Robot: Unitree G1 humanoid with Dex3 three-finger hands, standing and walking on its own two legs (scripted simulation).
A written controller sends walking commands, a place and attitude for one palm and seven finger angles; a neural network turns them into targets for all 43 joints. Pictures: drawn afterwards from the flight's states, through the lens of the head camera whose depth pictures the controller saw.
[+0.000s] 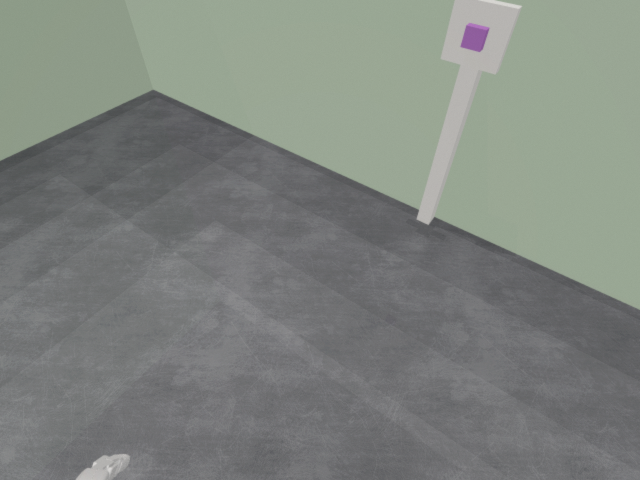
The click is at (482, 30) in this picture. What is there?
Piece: button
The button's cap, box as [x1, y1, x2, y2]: [460, 23, 488, 51]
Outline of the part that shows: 469,23 466,25 460,46 480,51 482,49 488,31 488,27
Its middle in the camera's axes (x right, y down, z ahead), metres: +0.45 -0.59 +1.13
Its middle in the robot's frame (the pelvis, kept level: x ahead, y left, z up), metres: +1.27 -0.39 +0.04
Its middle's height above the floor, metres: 0.81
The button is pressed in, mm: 0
